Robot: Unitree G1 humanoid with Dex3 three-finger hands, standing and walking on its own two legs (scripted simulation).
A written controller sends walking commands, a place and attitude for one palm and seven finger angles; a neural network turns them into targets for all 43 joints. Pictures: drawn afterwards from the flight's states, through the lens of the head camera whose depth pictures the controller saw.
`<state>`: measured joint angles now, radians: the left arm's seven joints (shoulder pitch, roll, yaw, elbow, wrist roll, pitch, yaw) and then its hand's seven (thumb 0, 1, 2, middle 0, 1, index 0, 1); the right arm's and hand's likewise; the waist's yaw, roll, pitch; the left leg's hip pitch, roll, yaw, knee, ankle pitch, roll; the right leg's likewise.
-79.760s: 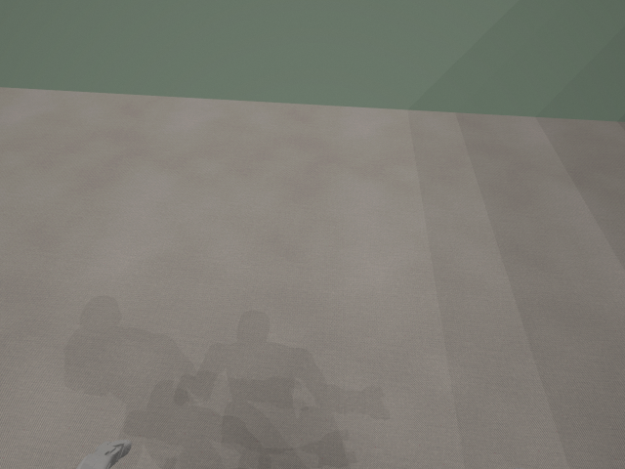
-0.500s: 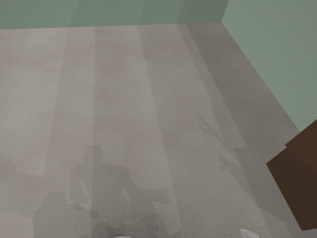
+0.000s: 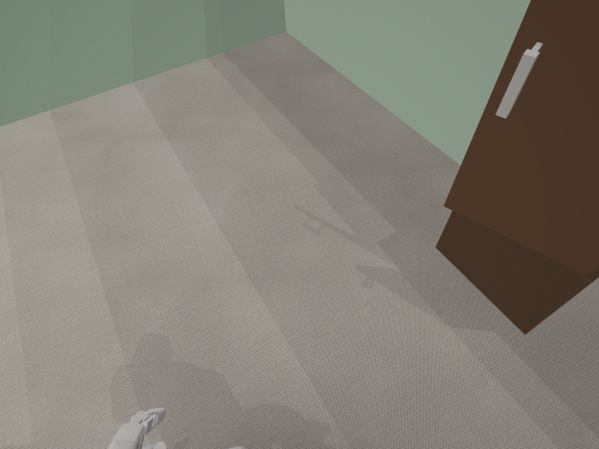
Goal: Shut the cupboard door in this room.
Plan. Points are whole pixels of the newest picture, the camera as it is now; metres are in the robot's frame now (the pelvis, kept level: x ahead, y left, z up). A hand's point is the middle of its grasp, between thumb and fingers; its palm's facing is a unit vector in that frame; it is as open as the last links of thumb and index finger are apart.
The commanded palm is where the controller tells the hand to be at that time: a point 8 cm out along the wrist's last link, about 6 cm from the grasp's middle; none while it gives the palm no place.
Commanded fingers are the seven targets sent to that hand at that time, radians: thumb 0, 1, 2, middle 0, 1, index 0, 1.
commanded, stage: turn to face it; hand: left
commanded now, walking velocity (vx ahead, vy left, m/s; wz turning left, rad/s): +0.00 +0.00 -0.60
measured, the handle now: (519, 80) +0.72 -0.38 +0.07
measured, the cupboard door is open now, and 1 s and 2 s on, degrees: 20 20 20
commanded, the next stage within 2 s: take the last steps up to it in 0.90 s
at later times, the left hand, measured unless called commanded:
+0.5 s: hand out of the picture +0.12 +0.22 -0.17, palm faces -0.19 -0.96 -0.20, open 7.4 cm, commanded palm none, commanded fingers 0.00 0.90 0.90 -0.20 -0.30 -0.20 -0.30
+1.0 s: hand (240, 374) +0.25 +0.12 -0.14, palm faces -0.53 -0.81 -0.25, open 7.4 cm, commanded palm none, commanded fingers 0.00 0.90 0.90 -0.20 -0.30 -0.20 -0.30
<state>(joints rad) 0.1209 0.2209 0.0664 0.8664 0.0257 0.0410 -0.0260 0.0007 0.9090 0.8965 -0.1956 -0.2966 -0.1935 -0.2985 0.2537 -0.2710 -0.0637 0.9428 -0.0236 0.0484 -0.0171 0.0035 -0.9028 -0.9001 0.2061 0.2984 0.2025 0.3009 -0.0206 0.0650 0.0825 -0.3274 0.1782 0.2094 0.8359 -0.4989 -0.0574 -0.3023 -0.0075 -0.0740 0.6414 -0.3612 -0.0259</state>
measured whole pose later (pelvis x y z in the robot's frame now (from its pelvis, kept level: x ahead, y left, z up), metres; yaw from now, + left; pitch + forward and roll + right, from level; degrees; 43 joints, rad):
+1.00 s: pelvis +0.03 +0.02 +0.00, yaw -31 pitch +1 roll -1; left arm 0.10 0.21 0.05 0.90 0.03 0.04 -0.01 0.00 0.91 0.90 -0.20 -0.30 -0.19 -0.30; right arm 0.33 -0.25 -0.05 1.00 -0.02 0.04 -0.02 0.00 -0.90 -0.90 0.21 0.30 0.20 0.30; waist -0.05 0.05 0.05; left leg -0.28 0.13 0.21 0.71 -0.44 -0.02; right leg -0.25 -0.01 -0.06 0.58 -0.33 -0.01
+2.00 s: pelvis +0.18 -0.19 +0.02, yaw -38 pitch +1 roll +0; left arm 0.19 0.16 0.05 1.04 0.02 -0.06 0.02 -0.02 0.95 0.90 -0.20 -0.30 -0.20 -0.30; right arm 0.28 -0.18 -0.05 1.07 -0.03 0.00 -0.01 0.00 -0.91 -0.90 0.20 0.30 0.20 0.30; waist -0.03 0.04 0.06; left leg -0.46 0.11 0.06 1.11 -0.35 -0.01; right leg -0.26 0.01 -0.14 0.44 -0.20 -0.07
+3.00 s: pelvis +0.21 -0.19 +0.01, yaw -38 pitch -3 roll -1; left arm 0.25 0.18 0.00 0.89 0.02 0.02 0.04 0.00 0.92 0.90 -0.20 -0.30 -0.20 -0.30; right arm 0.28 -0.15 -0.02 0.98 -0.03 0.01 -0.02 0.01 -0.93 -0.90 0.20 0.30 0.20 0.30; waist 0.00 -0.03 0.03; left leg -0.29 0.03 0.07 0.58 -0.24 0.04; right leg -0.19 0.01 -0.10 0.54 -0.30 -0.03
